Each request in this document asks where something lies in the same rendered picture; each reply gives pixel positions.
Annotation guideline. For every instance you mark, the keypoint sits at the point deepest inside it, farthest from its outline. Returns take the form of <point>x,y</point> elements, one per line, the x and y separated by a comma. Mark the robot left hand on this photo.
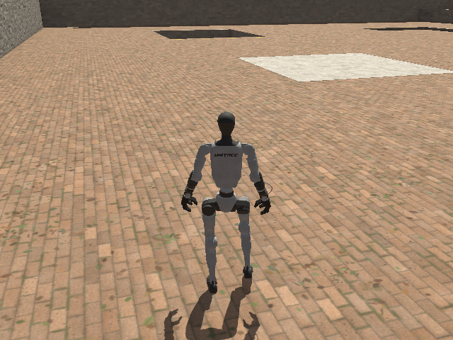
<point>189,201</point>

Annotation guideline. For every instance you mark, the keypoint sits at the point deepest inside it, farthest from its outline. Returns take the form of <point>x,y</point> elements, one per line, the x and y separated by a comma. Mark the robot right thigh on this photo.
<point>243,210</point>

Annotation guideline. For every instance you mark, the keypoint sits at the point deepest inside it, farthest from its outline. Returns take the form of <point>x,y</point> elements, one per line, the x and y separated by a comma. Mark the left robot upper arm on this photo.
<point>200,161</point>

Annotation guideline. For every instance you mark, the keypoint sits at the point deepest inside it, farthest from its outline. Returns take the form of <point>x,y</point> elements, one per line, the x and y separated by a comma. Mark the right robot upper arm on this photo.
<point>249,150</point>

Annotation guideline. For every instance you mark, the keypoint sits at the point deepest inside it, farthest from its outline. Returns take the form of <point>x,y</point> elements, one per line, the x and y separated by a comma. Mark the robot right forearm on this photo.
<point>261,189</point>

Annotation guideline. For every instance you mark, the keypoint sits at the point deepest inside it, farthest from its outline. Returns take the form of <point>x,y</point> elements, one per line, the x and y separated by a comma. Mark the robot head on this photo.
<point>226,123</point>

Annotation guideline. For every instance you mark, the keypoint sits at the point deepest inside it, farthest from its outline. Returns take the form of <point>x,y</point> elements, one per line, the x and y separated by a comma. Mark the robot right hand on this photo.
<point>265,204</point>

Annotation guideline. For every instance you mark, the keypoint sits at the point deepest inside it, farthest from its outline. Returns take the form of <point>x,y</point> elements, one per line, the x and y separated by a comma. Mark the robot left forearm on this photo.
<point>190,187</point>

